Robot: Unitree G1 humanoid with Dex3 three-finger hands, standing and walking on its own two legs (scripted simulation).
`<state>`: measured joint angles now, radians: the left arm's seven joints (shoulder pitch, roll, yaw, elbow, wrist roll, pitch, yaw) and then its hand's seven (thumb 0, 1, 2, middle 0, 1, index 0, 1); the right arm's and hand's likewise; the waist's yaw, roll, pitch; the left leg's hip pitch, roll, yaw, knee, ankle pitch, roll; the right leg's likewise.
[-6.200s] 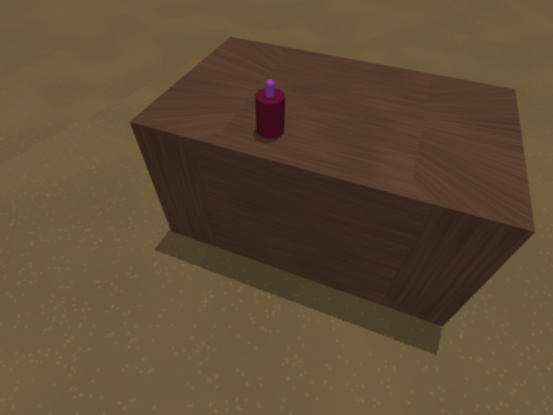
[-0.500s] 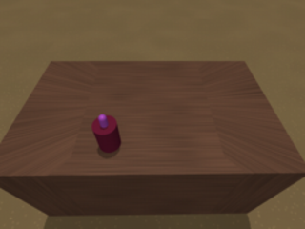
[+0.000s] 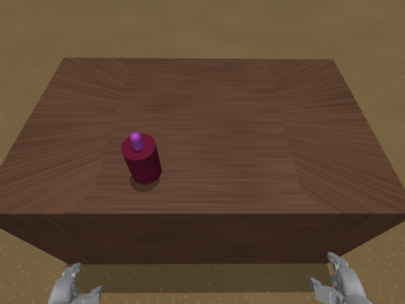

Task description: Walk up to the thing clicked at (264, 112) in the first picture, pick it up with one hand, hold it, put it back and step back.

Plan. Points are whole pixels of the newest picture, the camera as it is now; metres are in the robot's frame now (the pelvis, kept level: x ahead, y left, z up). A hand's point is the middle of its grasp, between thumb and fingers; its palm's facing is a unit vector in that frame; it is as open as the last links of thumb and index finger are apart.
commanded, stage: go down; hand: left
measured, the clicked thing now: (141, 154) +0.50 +0.17 -0.08
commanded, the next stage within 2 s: rise first in 0.06 s
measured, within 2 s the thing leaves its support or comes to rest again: neither
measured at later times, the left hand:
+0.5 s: hand (81, 295) +0.17 +0.26 -0.12, palm faces +0.27 -0.90 -0.33, open 16.7 cm
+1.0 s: hand (77, 291) +0.18 +0.26 -0.10, palm faces +0.32 -0.89 -0.33, open 17.3 cm
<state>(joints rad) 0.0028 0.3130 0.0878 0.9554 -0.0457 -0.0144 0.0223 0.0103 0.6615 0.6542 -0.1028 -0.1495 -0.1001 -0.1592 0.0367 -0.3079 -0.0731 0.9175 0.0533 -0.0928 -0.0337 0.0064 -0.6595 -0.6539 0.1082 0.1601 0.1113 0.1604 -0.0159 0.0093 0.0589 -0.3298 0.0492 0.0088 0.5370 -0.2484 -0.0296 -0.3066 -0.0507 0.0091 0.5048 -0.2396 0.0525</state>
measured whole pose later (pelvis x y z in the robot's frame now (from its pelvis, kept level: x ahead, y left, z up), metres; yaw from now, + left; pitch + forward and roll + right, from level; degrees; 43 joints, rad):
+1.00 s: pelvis +0.00 +0.00 -0.03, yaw +1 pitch +7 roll +0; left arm 0.30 0.26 0.24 0.42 -0.05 -0.05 0.08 -0.01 -0.54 0.05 -0.08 -0.06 -0.09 -0.07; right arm 0.32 -0.24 -0.12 0.43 0.02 -0.05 -0.07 -0.01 0.42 -0.07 0.06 0.05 0.06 0.05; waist -0.01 0.00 -0.07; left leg -0.55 0.05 -0.02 0.82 -0.39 -0.04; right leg -0.53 -0.05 0.00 0.81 -0.40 0.05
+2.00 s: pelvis +0.00 -0.01 -0.04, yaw +1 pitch +7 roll -1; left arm 0.33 0.27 0.30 0.19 -0.07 -0.04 0.09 -0.01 -0.54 0.05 -0.06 -0.06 -0.08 -0.07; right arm 0.47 -0.22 -0.10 0.12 0.03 0.01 -0.06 -0.01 0.45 -0.07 0.06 0.05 0.06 0.05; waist -0.01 -0.01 -0.10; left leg -0.61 0.05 -0.02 0.92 -0.44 -0.04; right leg -0.59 -0.05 0.00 0.91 -0.45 0.05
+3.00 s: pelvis +0.00 +0.00 -0.04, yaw +1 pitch +6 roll -1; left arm 0.25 0.30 0.35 0.19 -0.07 -0.09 0.08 -0.01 -0.49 0.07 -0.05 -0.06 -0.06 -0.07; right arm 0.53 -0.22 -0.08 -0.03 0.04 0.04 -0.05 -0.01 0.47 -0.07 0.06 0.05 0.06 0.05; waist -0.01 -0.01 -0.10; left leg -0.59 0.05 -0.02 0.91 -0.43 -0.04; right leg -0.56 -0.05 0.01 0.90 -0.44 0.05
